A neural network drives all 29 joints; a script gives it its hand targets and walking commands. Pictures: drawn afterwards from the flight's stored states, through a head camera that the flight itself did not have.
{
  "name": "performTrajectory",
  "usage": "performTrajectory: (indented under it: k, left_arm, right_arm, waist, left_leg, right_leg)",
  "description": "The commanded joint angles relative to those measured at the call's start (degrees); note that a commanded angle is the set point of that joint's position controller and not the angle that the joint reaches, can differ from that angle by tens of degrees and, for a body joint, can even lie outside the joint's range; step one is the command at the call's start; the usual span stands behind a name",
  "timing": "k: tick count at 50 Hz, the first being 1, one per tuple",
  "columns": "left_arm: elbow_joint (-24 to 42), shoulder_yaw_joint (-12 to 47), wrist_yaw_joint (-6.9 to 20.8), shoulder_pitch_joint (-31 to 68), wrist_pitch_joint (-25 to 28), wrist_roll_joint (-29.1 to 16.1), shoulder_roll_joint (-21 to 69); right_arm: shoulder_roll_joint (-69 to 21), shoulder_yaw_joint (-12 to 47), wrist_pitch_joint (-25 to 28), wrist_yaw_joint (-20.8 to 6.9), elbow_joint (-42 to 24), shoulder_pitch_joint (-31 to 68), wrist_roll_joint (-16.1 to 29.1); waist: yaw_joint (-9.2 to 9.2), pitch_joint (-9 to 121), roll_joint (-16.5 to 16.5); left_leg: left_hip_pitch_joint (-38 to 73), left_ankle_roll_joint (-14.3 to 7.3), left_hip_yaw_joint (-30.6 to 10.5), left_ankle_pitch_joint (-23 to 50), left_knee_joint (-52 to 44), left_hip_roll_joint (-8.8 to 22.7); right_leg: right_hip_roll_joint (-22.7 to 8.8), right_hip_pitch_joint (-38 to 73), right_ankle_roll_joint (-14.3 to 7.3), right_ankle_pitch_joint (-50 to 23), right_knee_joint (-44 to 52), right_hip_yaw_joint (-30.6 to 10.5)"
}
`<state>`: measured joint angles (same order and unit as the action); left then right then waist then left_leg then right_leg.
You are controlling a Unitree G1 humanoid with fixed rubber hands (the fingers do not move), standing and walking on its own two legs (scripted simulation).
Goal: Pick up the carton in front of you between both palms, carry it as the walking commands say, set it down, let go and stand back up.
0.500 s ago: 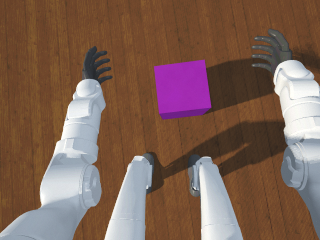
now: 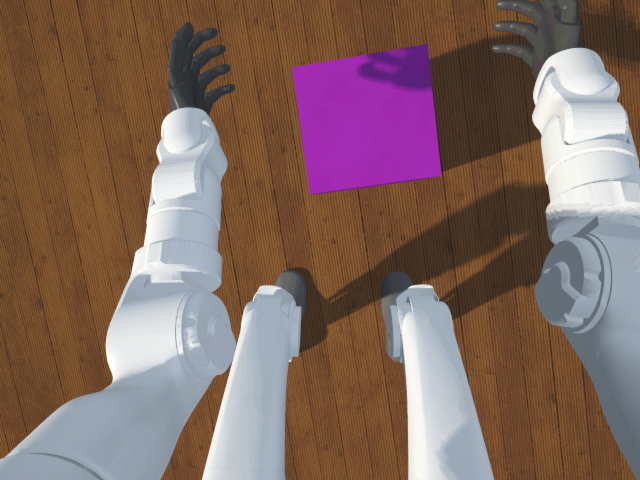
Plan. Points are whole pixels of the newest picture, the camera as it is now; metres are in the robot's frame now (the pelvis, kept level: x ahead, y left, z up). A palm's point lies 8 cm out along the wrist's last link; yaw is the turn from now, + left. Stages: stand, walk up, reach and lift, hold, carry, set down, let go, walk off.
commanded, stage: reach and lift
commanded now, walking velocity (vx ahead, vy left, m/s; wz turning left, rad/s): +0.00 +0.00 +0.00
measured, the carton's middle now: (364, 133) +0.49 -0.04 -0.48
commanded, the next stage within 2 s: none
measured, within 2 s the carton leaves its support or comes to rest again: leaves its support in 1.44 s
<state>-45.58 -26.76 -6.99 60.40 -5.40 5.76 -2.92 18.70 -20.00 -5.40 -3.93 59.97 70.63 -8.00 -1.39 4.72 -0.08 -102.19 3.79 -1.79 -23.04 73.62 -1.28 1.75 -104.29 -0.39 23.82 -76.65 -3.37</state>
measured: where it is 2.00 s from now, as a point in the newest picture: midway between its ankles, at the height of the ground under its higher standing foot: (341, 330)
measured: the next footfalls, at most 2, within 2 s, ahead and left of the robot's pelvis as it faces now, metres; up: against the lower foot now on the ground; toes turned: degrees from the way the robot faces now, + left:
none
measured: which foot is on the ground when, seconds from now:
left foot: down 0.00-1.00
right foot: down 0.00-1.00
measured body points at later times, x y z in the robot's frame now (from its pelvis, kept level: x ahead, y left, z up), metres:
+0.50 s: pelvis -0.06 +0.01 -0.20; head +0.31 -0.03 +0.05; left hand +0.49 +0.15 -0.37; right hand +0.51 -0.22 -0.37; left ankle +0.07 +0.15 -0.57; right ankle +0.06 -0.11 -0.57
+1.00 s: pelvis -0.05 +0.01 -0.23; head +0.32 -0.03 +0.02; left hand +0.50 +0.15 -0.41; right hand +0.52 -0.21 -0.41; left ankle +0.07 +0.15 -0.57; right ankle +0.06 -0.11 -0.57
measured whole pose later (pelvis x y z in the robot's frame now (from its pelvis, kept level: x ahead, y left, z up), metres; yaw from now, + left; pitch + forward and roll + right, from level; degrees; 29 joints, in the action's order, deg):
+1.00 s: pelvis -0.05 +0.01 -0.23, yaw +1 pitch +37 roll +4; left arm -61.9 -10.8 -11.0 81.3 -2.7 -11.7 -11.7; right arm 28.0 0.8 -2.9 1.0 71.1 88.2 11.0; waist -0.8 -20.6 -3.1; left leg -128.6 5.0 -1.2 -32.8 123.9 -4.0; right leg 0.8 -130.5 0.4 33.4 -126.6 -3.5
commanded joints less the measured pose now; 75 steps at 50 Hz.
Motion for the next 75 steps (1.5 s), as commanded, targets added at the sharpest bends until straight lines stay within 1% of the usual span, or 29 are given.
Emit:
performTrajectory:
  k: [1,7,12,15,17,21,26,28,29,31,32,34,36,38,43,49,51,55,56,58,59,60,61,62,64,66,67,71,75]
  left_arm:
    - [4.3,2.3,-0.6,8.3,2.0,-1.8,-4.7]
    - [5.9,9.3,-3.0,12.6,1.5,-8.7,-8.2]
    - [7.6,12.9,-4.9,19.6,-0.4,-13.3,-11.1]
    - [5.2,13.5,-5.4,23.7,-1.7,-14.6,-12.0]
    - [2.5,13.2,-5.3,26.3,-2.1,-14.7,-12.3]
    - [-3.1,12.0,-4.7,30.2,-1.8,-13.8,-13.3]
    - [-8.2,11.8,-3.8,33.7,0.1,-14.0,-14.9]
    - [-8.6,12.7,-3.7,35.5,1.0,-15.0,-15.7]
    - [-8.4,13.6,-3.7,36.5,1.5,-15.6,-16.4]
    - [-8.6,14.7,-3.9,37.5,2.3,-16.4,-16.8]
    - [-8.1,15.0,-4.1,37.7,2.6,-16.8,-16.9]
    - [-7.9,15.7,-4.1,36.6,3.0,-17.9,-15.8]
    - [-9.4,16.8,-3.8,34.7,3.2,-19.1,-14.9]
    - [-9.2,17.4,-3.8,33.0,3.3,-19.5,-14.3]
    - [-10.6,16.2,-4.0,30.6,3.7,-18.3,-13.9]
    - [-11.3,15.1,-4.1,32.0,3.7,-17.1,-13.8]
    - [-11.1,15.8,-4.0,33.4,3.6,-17.3,-12.9]
    - [-10.7,17.9,-3.7,37.6,3.4,-17.8,-7.8]
    - [-10.8,17.7,-3.7,38.3,3.4,-17.2,-6.5]
    - [-11.6,16.1,-3.3,39.4,3.0,-14.5,-2.5]
    - [-11.1,16.6,-2.0,41.7,2.5,-13.2,4.0]
    - [-10.6,19.0,0.4,46.2,1.9,-12.8,14.6]
    - [-10.6,19.8,3.0,49.7,1.0,-11.6,23.8]
    - [-9.8,19.7,5.3,51.6,0.0,-10.2,30.4]
    - [-8.4,19.1,9.0,52.3,-1.7,-8.6,38.1]
    - [-7.0,19.1,10.9,51.5,-2.8,-8.0,42.2]
    - [-6.1,19.3,11.5,51.2,-3.3,-8.3,44.3]
    - [-2.6,22.5,12.5,52.3,-4.2,-11.5,50.3]
    - [2.8,28.4,11.6,53.3,-5.2,-15.2,55.0]
  right_arm:
    - [6.6,1.0,2.0,1.2,-5.5,10.0,2.1]
    - [13.1,7.7,2.5,2.4,-8.2,15.4,10.0]
    - [17.1,12.4,1.3,2.9,-7.8,22.3,15.1]
    - [18.0,14.0,0.1,2.9,-5.1,26.4,16.4]
    - [18.1,14.7,-0.3,2.7,-2.1,28.4,16.6]
    - [18.3,15.6,-0.2,2.6,3.4,31.3,16.2]
    - [19.0,16.6,1.3,3.0,6.5,34.9,16.4]
    - [19.4,17.7,2.0,3.4,6.1,36.7,17.2]
    - [19.6,17.7,2.4,3.7,4.6,37.8,17.7]
    - [20.0,18.4,3.1,4.2,3.9,38.3,19.2]
    - [20.0,19.0,3.3,4.4,3.6,38.4,19.8]
    - [19.5,20.1,3.6,4.8,3.5,37.8,20.3]
    - [18.4,21.0,3.7,5.1,4.0,36.2,20.5]
    - [17.6,21.0,3.6,5.3,3.9,34.6,20.2]
    - [15.7,20.0,3.4,5.2,6.2,31.5,18.9]
    - [14.9,20.2,3.5,5.0,5.7,33.8,19.0]
    - [13.8,20.9,3.5,4.8,5.6,35.0,19.4]
    - [8.6,22.8,3.2,4.2,5.8,38.4,19.6]
    - [6.8,23.0,3.0,4.1,6.2,38.7,19.0]
    - [1.9,23.1,2.5,3.2,7.1,40.0,18.2]
    - [-5.7,24.3,2.0,1.7,6.6,41.9,17.7]
    - [-16.1,26.3,1.4,-0.5,5.7,45.4,17.5]
    - [-25.1,27.1,0.7,-3.0,5.6,47.8,16.7]
    - [-32.2,26.8,-0.2,-5.2,5.4,47.9,15.4]
    - [-41.0,25.0,-1.7,-8.7,3.8,45.1,14.1]
    - [-44.7,23.4,-2.6,-10.1,1.9,42.9,13.0]
    - [-46.3,23.3,-3.0,-10.8,0.6,43.0,13.0]
    - [-51.7,26.1,-3.9,-11.2,-6.3,43.5,14.4]
    - [-56.5,31.3,-4.6,-9.8,-16.7,45.8,17.6]
  waist:
    - [0.89,53.0,4.4]
    - [1.14,63.0,4.2]
    - [1.07,65.5,4.9]
    - [0.75,60.8,5.9]
    - [0.49,56.0,5.8]
    - [0.25,47.8,4.9]
    - [0.46,43.0,4.4]
    - [0.57,44.3,4.5]
    - [1.29,44.2,4.3]
    - [1.33,45.8,2.7]
    - [0.83,46.5,2.4]
    - [0.75,47.4,3.1]
    - [1.27,48.0,4.0]
    - [1.7,49.0,4.3]
    - [1.34,43.4,4.0]
    - [0.52,40.7,4.3]
    - [0.52,40.3,4.3]
    - [1.09,40.2,3.9]
    - [1.11,40.1,3.8]
    - [0.34,38.5,3.6]
    - [-0.23,37.7,3.6]
    - [0.35,37.4,3.5]
    - [0.53,36.1,3.6]
    - [1.03,34.6,3.7]
    - [1.86,33.1,2.8]
    - [3.06,32.7,1.2]
    - [3.08,33.6,0.4]
    - [4.3,43.3,0.8]
    - [4.79,61.0,2.9]
  left_leg:
    - [12.9,1.6,5.6,22.9,6.8,-4.2]
    - [17.9,1.8,5.5,24.5,19.2,-4.1]
    - [18.4,1.5,6.4,17.3,26.3,-3.9]
    - [14.2,1.2,7.2,9.7,28.8,-3.3]
    - [12.0,0.9,7.5,5.6,30.4,-2.9]
    - [8.9,0.7,7.4,1.5,33.9,-2.4]
    - [5.6,0.8,7.1,2.6,38.4,-2.0]
    - [5.5,0.8,7.1,4.6,40.3,-1.9]
    - [6.1,0.6,6.8,4.8,41.0,-1.8]
    - [7.8,0.6,7.1,8.2,42.7,-1.8]
    - [7.2,0.7,7.4,9.2,43.3,-1.9]
    - [6.3,0.8,7.7,11.0,44.0,-2.1]
    - [5.8,0.8,7.8,12.7,44.8,-2.3]
    - [5.6,0.8,7.9,13.4,45.1,-2.6]
    - [2.6,0.8,7.4,10.9,44.4,-3.1]
    - [3.0,0.6,6.8,8.7,43.4,-3.1]
    - [3.5,0.6,6.7,8.0,43.1,-3.2]
    - [5.0,0.6,6.8,6.8,42.7,-4.1]
    - [5.5,0.6,7.0,6.5,42.6,-4.4]
    - [6.4,0.5,7.1,5.7,42.8,-4.9]
    - [6.8,0.2,7.1,5.5,43.0,-5.5]
    - [6.2,-0.1,7.2,5.6,43.4,-6.1]
    - [5.4,-0.3,7.4,5.5,43.9,-6.6]
    - [4.4,-0.4,7.7,5.2,44.4,-7.1]
    - [2.7,-0.9,8.1,5.0,44.8,-7.8]
    - [2.2,-1.2,8.2,6.0,45.0,-8.2]
    - [1.9,-1.2,8.4,6.8,45.0,-8.3]
    - [2.6,-1.3,8.7,12.7,46.0,-8.6]
    - [5.1,-1.0,9.4,17.5,45.9,-9.0]
  right_leg:
    - [0.8,33.6,2.2,-36.5,-4.8,0.6]
    - [1.0,25.5,2.7,-30.3,-16.3,3.2]
    - [0.4,21.5,2.5,-20.2,-22.8,4.6]
    - [-0.3,19.1,2.4,-12.6,-25.3,4.6]
    - [-0.8,15.6,2.2,-7.4,-26.6,4.5]
    - [-1.7,10.3,1.9,-1.7,-29.3,3.7]
    - [-2.4,8.6,1.5,-3.1,-33.6,2.5]
    - [-2.5,10.4,1.5,-5.7,-35.5,2.2]
    - [-2.4,9.0,1.5,-6.0,-36.1,2.4]
    - [-2.2,10.0,1.4,-9.4,-37.6,2.1]
    - [-2.3,11.6,1.3,-10.7,-38.4,1.8]
    - [-2.0,14.6,1.5,-13.8,-39.4,1.6]
    - [-1.8,16.4,1.6,-16.7,-40.0,1.7]
    - [-1.6,17.7,1.6,-18.1,-40.2,1.8]
    - [-1.6,12.9,1.4,-14.6,-39.5,1.6]
    - [-1.8,9.0,1.3,-10.0,-38.6,1.9]
    - [-1.8,8.6,1.2,-8.7,-38.2,2.0]
    - [-1.2,8.7,0.8,-7.0,-37.6,2.2]
    - [-1.0,8.8,0.8,-6.7,-37.5,2.3]
    - [-0.5,8.1,1.1,-5.3,-37.4,2.4]
    - [-0.1,7.9,1.2,-4.8,-37.4,2.4]
    - [0.8,7.6,0.9,-5.2,-37.4,2.4]
    - [1.3,6.6,0.7,-5.5,-37.9,2.5]
    - [1.8,5.5,0.7,-5.4,-38.2,2.9]
    - [2.6,3.7,0.2,-6.0,-38.8,3.8]
    - [2.9,2.3,-0.3,-7.3,-39.1,4.5]
    - [3.0,1.9,-0.5,-7.9,-39.2,4.7]
    - [3.4,6.7,-0.5,-15.7,-39.8,5.2]
    - [3.7,20.0,0.2,-25.2,-40.0,5.4]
